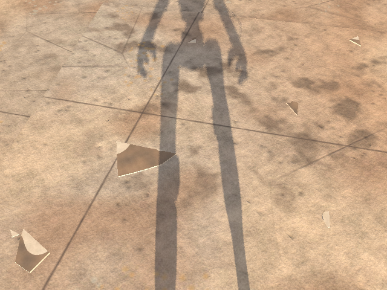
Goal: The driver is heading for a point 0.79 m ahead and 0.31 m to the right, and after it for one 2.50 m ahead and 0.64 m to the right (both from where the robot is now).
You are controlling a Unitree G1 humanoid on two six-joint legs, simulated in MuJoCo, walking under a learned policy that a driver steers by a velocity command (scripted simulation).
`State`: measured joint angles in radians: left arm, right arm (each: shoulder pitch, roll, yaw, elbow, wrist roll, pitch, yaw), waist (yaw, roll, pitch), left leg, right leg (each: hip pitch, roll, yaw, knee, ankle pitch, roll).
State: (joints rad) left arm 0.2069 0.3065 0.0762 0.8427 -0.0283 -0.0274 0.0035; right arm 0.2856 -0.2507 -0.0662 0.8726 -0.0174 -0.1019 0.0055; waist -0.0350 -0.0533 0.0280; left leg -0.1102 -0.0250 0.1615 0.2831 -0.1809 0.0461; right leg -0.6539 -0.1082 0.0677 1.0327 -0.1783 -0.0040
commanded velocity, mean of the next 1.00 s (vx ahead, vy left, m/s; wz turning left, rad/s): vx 0.37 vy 0.00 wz -0.57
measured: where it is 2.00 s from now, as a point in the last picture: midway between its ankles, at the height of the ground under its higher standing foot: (302, 206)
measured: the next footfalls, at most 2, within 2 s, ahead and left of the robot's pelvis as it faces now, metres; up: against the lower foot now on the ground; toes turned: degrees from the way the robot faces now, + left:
right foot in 0.28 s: +0.30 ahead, -0.16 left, +0.00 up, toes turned -12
left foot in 0.74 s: +0.63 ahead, -0.06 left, +0.00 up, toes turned -30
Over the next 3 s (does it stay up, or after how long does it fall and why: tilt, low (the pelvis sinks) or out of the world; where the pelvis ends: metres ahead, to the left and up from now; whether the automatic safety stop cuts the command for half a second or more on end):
stays up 1.31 -0.54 0.00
